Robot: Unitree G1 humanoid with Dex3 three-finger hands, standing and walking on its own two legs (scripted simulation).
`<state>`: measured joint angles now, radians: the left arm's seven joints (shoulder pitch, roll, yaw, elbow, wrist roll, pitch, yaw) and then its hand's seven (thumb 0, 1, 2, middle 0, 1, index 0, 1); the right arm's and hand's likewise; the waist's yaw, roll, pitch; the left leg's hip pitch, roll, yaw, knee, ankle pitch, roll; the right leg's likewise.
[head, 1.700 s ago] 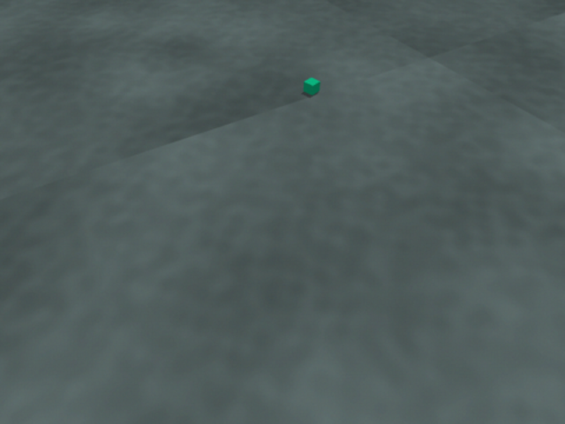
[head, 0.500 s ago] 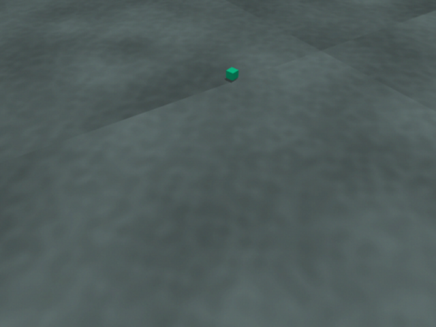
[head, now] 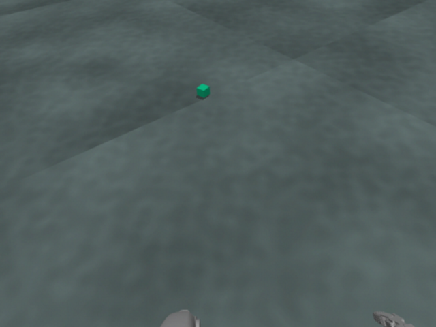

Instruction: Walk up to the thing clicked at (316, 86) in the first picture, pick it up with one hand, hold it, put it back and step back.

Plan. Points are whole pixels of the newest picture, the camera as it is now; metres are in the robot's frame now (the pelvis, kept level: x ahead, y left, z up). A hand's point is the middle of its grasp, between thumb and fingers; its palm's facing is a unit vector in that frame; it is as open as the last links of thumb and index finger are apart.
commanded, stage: walk up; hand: left
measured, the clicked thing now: (203, 90) +1.99 +0.24 -0.74
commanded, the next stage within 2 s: none
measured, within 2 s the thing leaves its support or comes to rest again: neither
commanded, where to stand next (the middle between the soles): +1.52 +0.01 m, yaw -3 degrees
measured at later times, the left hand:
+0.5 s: hand (118, 209) +0.43 +0.31 -0.13, palm faces -0.12 -0.92 -0.37, open 7.4 cm
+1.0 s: hand (150, 160) +0.61 +0.26 -0.13, palm faces -0.05 -0.92 -0.38, open 7.4 cm
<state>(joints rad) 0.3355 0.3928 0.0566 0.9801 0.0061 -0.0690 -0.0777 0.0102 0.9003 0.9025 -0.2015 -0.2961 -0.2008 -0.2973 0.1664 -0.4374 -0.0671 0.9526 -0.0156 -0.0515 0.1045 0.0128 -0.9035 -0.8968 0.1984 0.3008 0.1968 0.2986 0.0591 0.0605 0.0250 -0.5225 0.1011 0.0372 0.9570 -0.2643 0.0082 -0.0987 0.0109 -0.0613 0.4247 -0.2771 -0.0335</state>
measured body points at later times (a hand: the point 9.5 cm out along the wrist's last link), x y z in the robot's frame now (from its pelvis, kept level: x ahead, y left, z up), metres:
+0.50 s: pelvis +0.30 +0.04 +0.00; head +0.31 +0.04 +0.45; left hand +0.43 +0.36 -0.10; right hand +0.32 -0.29 -0.11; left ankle +0.27 +0.16 -0.74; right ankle +0.40 -0.12 -0.69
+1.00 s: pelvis +0.57 -0.01 +0.00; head +0.58 -0.03 +0.45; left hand +0.61 +0.31 -0.10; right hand +0.65 -0.34 -0.11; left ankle +0.71 +0.13 -0.69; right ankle +0.53 -0.12 -0.74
